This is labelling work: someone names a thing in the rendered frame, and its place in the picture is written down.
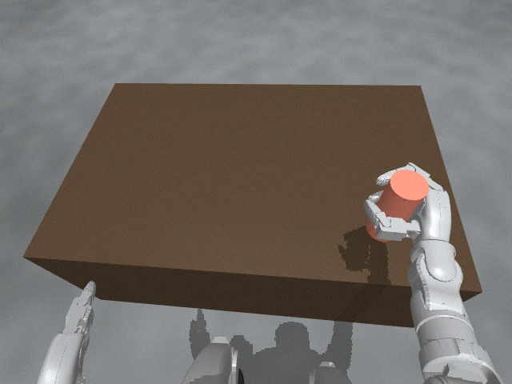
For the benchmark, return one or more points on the right robot hand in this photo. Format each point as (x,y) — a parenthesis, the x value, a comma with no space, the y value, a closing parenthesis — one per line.
(431,219)

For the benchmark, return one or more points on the can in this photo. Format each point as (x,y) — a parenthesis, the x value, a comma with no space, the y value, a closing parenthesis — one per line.
(403,193)

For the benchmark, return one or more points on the left robot hand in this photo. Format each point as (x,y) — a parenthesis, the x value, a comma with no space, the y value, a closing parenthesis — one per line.
(64,360)

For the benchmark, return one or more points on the right robot arm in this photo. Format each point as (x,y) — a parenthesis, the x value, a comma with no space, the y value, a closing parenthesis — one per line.
(450,353)

